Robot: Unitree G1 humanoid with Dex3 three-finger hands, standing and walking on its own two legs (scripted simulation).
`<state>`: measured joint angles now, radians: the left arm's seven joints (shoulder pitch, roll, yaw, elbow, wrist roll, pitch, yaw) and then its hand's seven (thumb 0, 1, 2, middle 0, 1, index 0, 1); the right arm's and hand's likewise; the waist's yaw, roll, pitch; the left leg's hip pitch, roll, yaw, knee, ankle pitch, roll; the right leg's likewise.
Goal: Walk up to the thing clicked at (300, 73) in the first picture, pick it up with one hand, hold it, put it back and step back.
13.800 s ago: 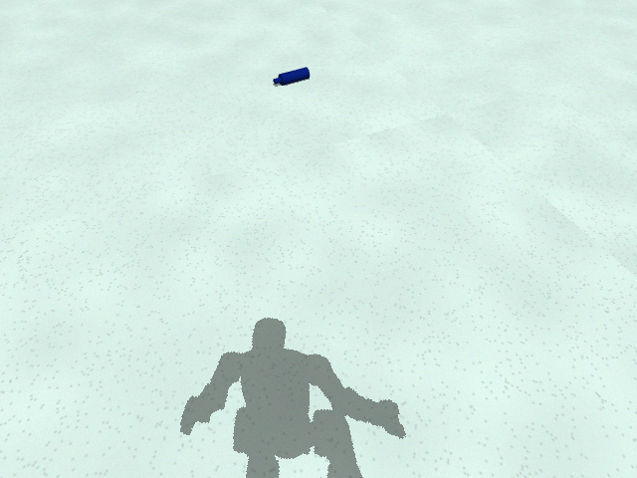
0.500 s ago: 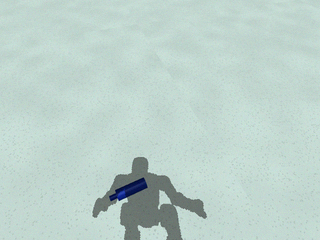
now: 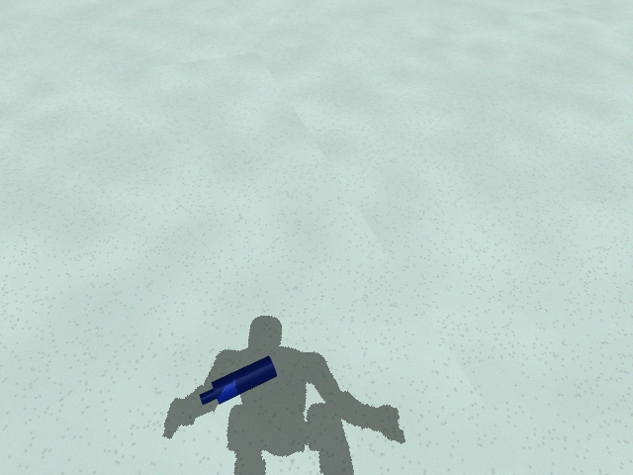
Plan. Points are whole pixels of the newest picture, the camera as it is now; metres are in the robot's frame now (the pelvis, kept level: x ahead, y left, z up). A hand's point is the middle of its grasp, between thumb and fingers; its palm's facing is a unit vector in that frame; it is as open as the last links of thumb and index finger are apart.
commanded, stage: walk up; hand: left
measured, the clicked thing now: (238, 382) +0.48 +0.24 -0.74
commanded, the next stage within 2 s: none
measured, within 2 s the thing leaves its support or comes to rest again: neither
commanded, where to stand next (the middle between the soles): +0.11 -0.03 m, yaw +1 degrees
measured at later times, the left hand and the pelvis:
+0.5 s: hand out of the picture +0.12 +0.19 -0.15, palm faces +0.06 -0.91 -0.40, open 7.4 cm; pelvis +0.08 -0.07 -0.01, yaw +3 degrees
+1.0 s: hand out of the picture +0.14 +0.24 -0.16, palm faces +0.01 -0.91 -0.41, open 7.4 cm; pelvis +0.08 -0.03 -0.02, yaw +2 degrees
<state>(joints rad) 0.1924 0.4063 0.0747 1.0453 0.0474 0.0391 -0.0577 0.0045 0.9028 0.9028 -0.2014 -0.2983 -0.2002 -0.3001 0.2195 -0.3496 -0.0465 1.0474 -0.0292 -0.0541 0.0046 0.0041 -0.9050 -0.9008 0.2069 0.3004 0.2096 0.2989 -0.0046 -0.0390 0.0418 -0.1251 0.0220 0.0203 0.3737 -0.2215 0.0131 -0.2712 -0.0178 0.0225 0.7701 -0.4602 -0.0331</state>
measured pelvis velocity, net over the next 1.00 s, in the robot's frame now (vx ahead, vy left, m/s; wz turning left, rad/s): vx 0.08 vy -0.03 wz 0.03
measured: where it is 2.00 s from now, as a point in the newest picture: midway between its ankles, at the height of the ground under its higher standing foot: outside the picture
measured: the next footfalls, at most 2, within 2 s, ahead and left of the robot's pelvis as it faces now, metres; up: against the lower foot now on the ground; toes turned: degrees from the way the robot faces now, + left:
right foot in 0.14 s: +0.13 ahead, -0.19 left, +0.00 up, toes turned -2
left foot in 0.64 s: +0.13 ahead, +0.11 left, +0.00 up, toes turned +2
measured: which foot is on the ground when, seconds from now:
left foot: down 0.00-0.16, up 0.18-0.62, down 0.64-1.00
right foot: up 0.00-0.12, down 0.14-0.66, up 0.68-0.88, down 0.90-1.00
